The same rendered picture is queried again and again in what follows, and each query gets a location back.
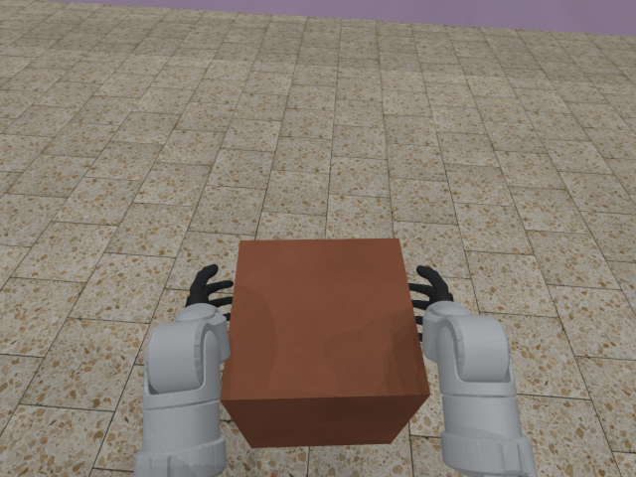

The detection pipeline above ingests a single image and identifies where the carton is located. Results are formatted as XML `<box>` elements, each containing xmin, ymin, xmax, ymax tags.
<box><xmin>220</xmin><ymin>238</ymin><xmax>430</xmax><ymax>448</ymax></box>

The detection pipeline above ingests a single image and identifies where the robot left hand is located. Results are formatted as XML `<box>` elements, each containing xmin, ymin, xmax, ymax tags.
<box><xmin>185</xmin><ymin>264</ymin><xmax>234</xmax><ymax>332</ymax></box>

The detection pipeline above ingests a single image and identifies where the robot right forearm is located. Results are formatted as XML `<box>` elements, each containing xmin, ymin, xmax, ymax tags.
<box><xmin>422</xmin><ymin>301</ymin><xmax>538</xmax><ymax>477</ymax></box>

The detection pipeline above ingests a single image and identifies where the robot left forearm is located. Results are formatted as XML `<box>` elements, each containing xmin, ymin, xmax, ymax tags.
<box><xmin>133</xmin><ymin>303</ymin><xmax>231</xmax><ymax>477</ymax></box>

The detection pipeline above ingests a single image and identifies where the robot right hand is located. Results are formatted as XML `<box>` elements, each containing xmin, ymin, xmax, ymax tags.
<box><xmin>408</xmin><ymin>265</ymin><xmax>454</xmax><ymax>342</ymax></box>

